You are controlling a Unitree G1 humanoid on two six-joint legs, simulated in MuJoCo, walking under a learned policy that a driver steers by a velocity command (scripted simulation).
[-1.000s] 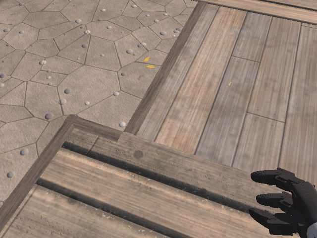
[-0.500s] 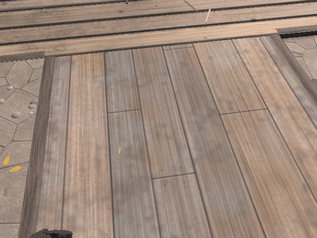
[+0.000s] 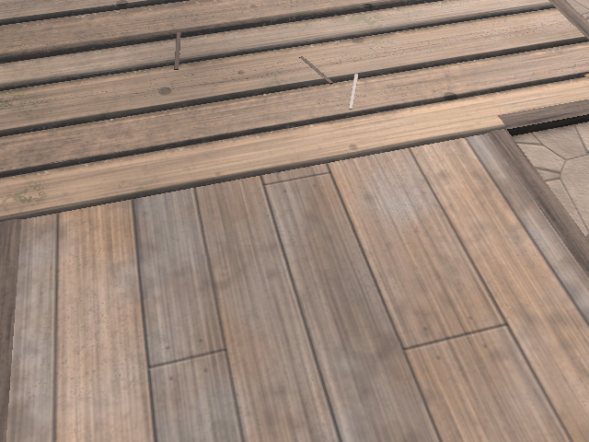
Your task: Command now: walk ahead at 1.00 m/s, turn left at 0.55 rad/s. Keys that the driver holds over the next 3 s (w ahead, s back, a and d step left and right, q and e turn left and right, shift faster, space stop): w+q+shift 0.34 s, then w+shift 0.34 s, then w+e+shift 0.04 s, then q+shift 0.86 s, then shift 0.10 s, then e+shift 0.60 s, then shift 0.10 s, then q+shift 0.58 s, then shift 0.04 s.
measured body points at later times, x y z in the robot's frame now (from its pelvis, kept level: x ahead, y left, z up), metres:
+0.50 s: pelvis +0.47 +0.02 +0.02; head +0.50 +0.04 +0.47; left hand +0.55 +0.32 -0.07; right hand +0.61 -0.25 -0.10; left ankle +0.27 +0.06 -0.60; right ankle +0.56 -0.08 -0.71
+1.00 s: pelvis +0.84 +0.22 +0.03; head +0.89 +0.25 +0.48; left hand +0.83 +0.53 -0.07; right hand +1.07 +0.04 -0.09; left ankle +0.83 +0.29 -0.71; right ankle +0.93 +0.09 -0.62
